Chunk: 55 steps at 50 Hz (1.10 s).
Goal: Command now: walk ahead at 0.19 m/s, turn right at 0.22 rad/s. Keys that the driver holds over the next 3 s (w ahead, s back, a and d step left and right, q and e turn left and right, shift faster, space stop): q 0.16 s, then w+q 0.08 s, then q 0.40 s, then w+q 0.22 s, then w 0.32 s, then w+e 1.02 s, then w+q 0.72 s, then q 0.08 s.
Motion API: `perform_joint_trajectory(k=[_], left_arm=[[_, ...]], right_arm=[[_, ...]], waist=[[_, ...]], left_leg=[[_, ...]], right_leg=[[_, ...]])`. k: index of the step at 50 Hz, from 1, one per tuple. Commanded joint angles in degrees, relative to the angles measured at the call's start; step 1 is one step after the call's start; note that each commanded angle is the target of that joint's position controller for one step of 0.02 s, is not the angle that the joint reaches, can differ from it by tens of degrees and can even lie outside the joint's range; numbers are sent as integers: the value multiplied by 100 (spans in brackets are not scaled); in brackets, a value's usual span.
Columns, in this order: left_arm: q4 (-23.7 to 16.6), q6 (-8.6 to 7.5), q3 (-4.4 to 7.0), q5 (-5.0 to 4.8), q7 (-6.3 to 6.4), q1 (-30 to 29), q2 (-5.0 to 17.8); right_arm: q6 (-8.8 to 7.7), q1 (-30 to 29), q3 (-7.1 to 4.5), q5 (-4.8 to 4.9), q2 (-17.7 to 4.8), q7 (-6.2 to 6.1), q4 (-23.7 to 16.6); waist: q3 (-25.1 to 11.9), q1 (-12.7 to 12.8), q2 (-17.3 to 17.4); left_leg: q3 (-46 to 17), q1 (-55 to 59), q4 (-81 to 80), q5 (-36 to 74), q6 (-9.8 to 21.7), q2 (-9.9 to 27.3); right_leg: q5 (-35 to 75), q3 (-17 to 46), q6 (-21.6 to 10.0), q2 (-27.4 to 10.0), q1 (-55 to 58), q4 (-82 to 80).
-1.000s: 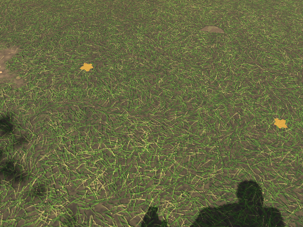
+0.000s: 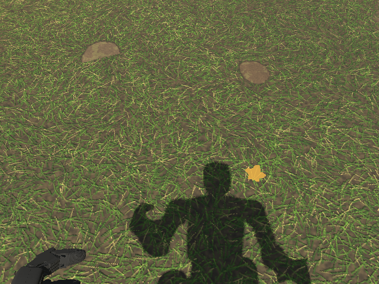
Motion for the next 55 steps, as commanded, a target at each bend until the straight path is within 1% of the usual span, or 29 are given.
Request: perform_joint_trajectory(k=[1,2,3,4,5,6,8,12,15,20,22,23,24,25,26,27,29,32,35,37,42,46,47,48,49,50,51,52,55], left_arm=[[-221,9,280,179,174,1414,1291],[-185,43,205,135,117,1446,840],[-63,17,142,69,85,1139,721],[40,-15,75,18,78,820,528],[98,-39,33,44,84,521,411],[166,-59,55,135,89,334,469],[252,-122,70,225,121,19,441],[531,-122,264,42,284,335,842],[650,-94,257,60,386,324,721],[748,106,323,-6,379,221,818],[781,194,341,-119,377,96,848],[855,224,321,-160,389,235,715],[916,241,265,-83,380,469,454],[592,226,188,165,381,264,236],[504,196,250,145,415,-212,488],[523,202,297,16,419,-169,594],[712,222,360,28,496,67,699],[740,192,348,4,504,138,572],[672,121,297,-58,420,-146,455],[594,38,285,-92,341,-424,462],[559,-285,278,-132,172,-554,508],[800,-462,301,-139,122,82,527],[897,-488,324,-98,142,393,576],[1009,-505,366,-30,183,1005,762],[1156,-466,482,60,197,1459,1330],[1240,-462,501,10,139,1703,1259],[1210,-476,394,-66,136,1555,920],[1170,-471,332,-79,149,1427,732],[1159,-422,214,-43,203,1263,527]], right_arm=[[-90,892,210,-180,-218,123,-349],[-2,452,22,21,-854,151,-160],[66,-45,33,145,-781,141,-358],[147,-237,70,84,-615,61,-337],[256,-200,62,27,-582,-19,-286],[363,52,55,4,-553,-58,-168],[475,356,53,-43,-435,-149,-44],[470,-306,30,-30,-491,-161,-302],[462,-666,4,-54,-429,-132,-441],[526,-620,-25,-36,-352,7,-527],[539,-325,-59,-47,-336,83,-476],[537,-134,-118,-78,-465,90,-423],[526,26,-239,-87,-877,41,-440],[523,-59,-386,-111,-1621,-45,-630],[405,81,-328,-285,-1407,8,-704],[289,-113,-285,-293,-1254,26,-717],[232,-629,-222,-63,-932,-16,-817],[288,-640,-169,-68,-830,-118,-893],[313,-323,-199,37,-842,-177,-847],[289,-314,-210,6,-910,-185,-848],[233,-250,-241,-11,-1018,-115,-852],[229,-348,-131,-17,-739,-70,-860],[208,-315,-61,-41,-533,-64,-846],[172,-379,51,-83,-205,-54,-892],[96,-242,129,-25,57,-52,-1107],[34,-461,22,59,-459,-83,-1186],[-7,-506,-69,88,-743,-69,-1124],[-27,-500,-73,56,-695,-43,-1045],[-115,-780,-26,-46,-440,74,-1120]], waist=[[-3269,556,-1379],[-3206,946,-287],[-2287,813,-268],[-1695,633,27],[-1367,431,-82],[-1223,248,-283],[-1136,77,-455],[-896,445,-553],[-618,501,-297],[-717,435,-392],[-807,193,-388],[-825,142,-251],[-756,212,651],[-538,366,2169],[-840,-36,1477],[-836,130,1163],[-817,364,822],[-1051,450,826],[-998,235,850],[-644,136,1039],[-500,39,1036],[-603,393,946],[-704,542,866],[-963,794,464],[-1019,692,-900],[-605,908,-1119],[-185,850,-731],[-90,776,-649],[-60,672,-509]], left_leg=[[-1158,-3009,4310,-1801,-81,-317],[-1731,-2860,4438,-1403,-91,-56],[-1604,-3195,4148,-1141,-83,103],[-1551,-3162,3676,-861,-131,303],[-1597,-2737,3273,-585,-195,410],[-1487,-2086,3149,-218,-284,348],[-1378,-1617,2692,62,-398,273],[-1262,-2349,2251,551,-164,388],[-1282,-2640,1902,520,-86,436],[-846,-2014,1045,521,24,216],[-612,-1434,106,1099,202,0],[-692,-1061,-368,1456,365,-109],[-1665,-612,-1080,2548,682,439],[-3774,-89,-1294,3949,1690,1752],[-4019,-204,-1432,3879,2210,1916],[-3537,-178,-1395,3842,2028,1652],[-2989,-120,-1254,3768,1515,1238],[-2713,-153,-1164,4539,1463,989],[-3002,50,-1555,1826,1454,827],[-3303,-158,-1844,470,1469,803],[-3616,-548,-1736,339,1518,696],[-3640,-1092,-1299,318,1287,454],[-3522,-1399,-985,331,1135,275],[-3126,-1996,-63,47,882,-20],[-2107,-3265,1356,-471,534,-780],[-2005,-4270,2496,-986,385,-631],[-2166,-4606,2990,-571,404,-395],[-2079,-4669,3143,-108,398,-279],[-1708,-4443,2774,788,307,103]], right_leg=[[4592,3579,-2125,-2706,5105,-98],[3754,2893,-1848,-2274,4446,-390],[3082,2137,-1552,-1944,3823,-558],[2451,1724,-1284,-1671,3057,-772],[2007,1387,-1139,-1513,2278,-1005],[1795,1042,-1084,-1361,1531,-1273],[1525,609,-1107,-1279,1047,-1511],[-1729,945,-1110,-1578,1429,-2196],[-1367,774,-1071,-1701,1730,-2194],[-560,152,-962,-1678,1886,-1756],[-310,-133,-704,-1572,1854,-1229],[-480,-337,-407,-1383,1699,-742],[-1127,-842,108,-905,1139,434],[-3207,-1057,742,96,-627,1961],[-3645,-37,723,203,-921,2980],[-3213,236,638,72,-1037,3305],[-2405,374,616,-88,-1127,3157],[-1777,373,734,61,-706,3075],[-1327,401,766,66,-784,1933],[-1159,466,756,86,-723,1191],[-1226,441,639,212,72,92],[-611,186,391,216,1515,-773],[-602,271,280,45,2143,-867],[-1011,956,9,-630,3020,-962],[-2440,2781,-718,-1562,3768,-1567],[-3418,4025,-1254,-2169,3727,-1959],[-3523,3684,-1221,-2041,3522,-1956],[-3163,3156,-1042,-1739,3459,-1964],[-1632,2100,-813,-1337,3020,-2156]])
